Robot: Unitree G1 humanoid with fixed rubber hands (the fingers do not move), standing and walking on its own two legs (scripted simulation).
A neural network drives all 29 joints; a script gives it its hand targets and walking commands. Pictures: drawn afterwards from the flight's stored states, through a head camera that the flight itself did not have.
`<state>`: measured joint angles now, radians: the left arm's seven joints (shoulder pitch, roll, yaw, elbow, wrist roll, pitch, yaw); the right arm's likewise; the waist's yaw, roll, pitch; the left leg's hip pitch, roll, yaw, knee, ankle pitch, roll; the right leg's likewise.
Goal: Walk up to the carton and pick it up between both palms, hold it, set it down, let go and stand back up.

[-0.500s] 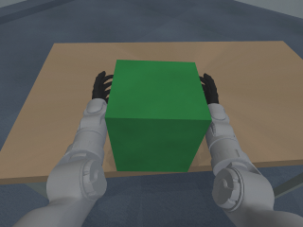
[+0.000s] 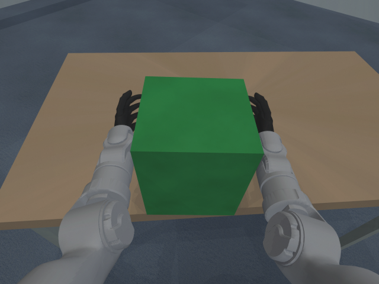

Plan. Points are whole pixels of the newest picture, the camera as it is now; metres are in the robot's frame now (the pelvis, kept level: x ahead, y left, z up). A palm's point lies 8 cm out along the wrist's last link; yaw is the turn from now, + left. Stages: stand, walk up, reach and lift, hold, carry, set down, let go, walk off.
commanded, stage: set down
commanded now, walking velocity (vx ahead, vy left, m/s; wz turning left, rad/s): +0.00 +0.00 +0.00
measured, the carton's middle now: (192, 150) +0.40 +0.01 +0.06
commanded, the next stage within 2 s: none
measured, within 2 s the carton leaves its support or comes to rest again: neither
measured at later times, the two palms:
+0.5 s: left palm (124, 127) +0.43 +0.16 +0.09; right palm (262, 130) +0.42 -0.14 +0.10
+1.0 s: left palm (122, 131) +0.44 +0.17 +0.07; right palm (256, 130) +0.43 -0.13 +0.09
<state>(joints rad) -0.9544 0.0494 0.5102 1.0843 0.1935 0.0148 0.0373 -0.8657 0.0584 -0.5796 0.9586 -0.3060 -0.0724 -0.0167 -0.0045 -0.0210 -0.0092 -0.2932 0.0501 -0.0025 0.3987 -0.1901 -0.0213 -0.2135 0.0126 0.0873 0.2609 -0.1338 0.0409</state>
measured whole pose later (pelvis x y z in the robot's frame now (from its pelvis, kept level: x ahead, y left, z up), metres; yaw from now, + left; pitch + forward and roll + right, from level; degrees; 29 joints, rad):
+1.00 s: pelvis +0.00 -0.01 -0.01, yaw +0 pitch +13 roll -1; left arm -0.96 0.19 0.11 1.17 -0.02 0.01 0.12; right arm -0.88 -0.05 -0.18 1.01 0.05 -0.02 -0.16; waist 0.00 -0.02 -0.12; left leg -0.48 0.05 0.00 0.41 -0.17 -0.03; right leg -0.43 0.01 0.09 0.34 -0.15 0.04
